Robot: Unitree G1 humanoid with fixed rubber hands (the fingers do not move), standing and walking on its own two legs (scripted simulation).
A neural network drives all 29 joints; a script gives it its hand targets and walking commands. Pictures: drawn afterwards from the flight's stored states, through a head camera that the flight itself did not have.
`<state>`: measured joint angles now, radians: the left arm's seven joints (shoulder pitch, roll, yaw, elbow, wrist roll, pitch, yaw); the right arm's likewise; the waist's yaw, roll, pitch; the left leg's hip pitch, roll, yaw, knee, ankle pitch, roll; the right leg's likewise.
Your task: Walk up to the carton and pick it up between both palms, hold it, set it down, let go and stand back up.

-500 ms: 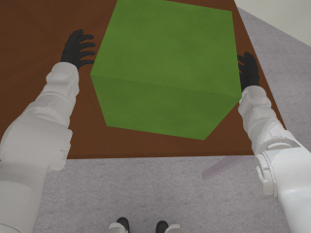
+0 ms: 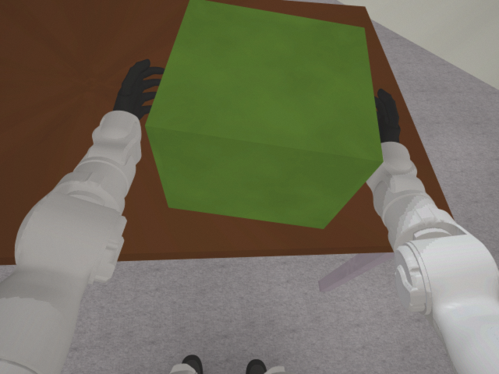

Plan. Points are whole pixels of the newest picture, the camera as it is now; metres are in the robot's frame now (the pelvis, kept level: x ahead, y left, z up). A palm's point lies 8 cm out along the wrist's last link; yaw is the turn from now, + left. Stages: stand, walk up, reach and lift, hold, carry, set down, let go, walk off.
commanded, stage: reach and lift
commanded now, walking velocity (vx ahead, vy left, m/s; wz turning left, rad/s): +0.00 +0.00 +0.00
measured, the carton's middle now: (261, 121) +0.52 -0.05 +0.04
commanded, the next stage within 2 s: none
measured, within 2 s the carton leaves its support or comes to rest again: neither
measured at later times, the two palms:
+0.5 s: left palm (139, 113) +0.50 +0.15 +0.07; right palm (382, 141) +0.45 -0.23 +0.08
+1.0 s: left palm (138, 114) +0.50 +0.15 +0.07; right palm (382, 148) +0.44 -0.23 +0.08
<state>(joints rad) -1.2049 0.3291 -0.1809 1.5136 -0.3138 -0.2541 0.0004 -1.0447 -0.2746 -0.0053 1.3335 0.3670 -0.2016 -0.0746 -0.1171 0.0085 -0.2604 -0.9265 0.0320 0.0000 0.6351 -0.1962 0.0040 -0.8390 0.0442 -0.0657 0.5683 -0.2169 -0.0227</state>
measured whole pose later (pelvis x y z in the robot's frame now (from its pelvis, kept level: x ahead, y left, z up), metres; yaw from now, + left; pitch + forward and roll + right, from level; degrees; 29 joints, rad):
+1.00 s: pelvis +0.02 +0.00 +0.02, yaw +0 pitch +22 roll -1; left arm -1.13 0.28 0.23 1.53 0.05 -0.37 -0.03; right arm -0.90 -0.12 -0.50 1.14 -0.16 -0.26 -0.04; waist -0.12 -0.01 -0.16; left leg -0.70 0.01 0.02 0.45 -0.14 0.01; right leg -0.63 0.03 -0.04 0.41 -0.17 -0.02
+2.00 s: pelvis +0.01 +0.00 +0.03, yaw +0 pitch +17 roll -1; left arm -0.91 0.21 0.10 1.36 -0.03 -0.34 0.00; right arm -0.71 -0.12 -0.39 1.11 -0.12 -0.37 -0.07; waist -0.06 0.00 -0.16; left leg -0.54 0.01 0.03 0.34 -0.10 0.02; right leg -0.47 0.02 -0.04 0.28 -0.12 -0.01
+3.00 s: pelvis +0.02 +0.00 +0.04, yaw +2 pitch +1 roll -1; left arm -0.60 0.16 0.17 0.48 0.03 0.37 0.01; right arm -0.59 -0.18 -0.10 0.67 0.20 0.13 -0.11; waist -0.04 -0.06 -0.06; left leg -0.18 -0.01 0.01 0.31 -0.14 0.02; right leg -0.10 0.02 -0.05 0.24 -0.16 -0.01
